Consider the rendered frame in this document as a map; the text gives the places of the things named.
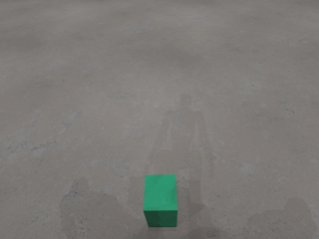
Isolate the carton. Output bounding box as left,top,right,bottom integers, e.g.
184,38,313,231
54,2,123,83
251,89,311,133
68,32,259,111
143,174,177,228

